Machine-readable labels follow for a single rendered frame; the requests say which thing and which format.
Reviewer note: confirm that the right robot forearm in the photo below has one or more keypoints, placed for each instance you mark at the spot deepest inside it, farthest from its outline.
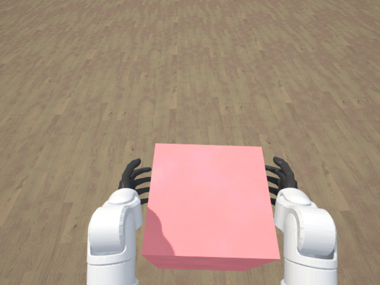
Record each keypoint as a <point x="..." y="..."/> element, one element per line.
<point x="310" y="240"/>

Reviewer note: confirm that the robot left hand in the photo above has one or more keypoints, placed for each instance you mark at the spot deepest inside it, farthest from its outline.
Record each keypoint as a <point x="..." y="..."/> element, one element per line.
<point x="129" y="175"/>

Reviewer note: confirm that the left robot forearm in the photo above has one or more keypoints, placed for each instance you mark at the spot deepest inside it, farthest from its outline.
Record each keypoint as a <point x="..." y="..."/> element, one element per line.
<point x="111" y="244"/>

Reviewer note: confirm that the robot right hand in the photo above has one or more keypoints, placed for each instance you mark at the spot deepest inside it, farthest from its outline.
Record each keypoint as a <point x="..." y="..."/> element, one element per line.
<point x="285" y="174"/>

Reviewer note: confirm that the carton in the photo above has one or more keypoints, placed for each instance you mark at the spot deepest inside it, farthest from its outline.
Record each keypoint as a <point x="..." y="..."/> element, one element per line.
<point x="209" y="208"/>

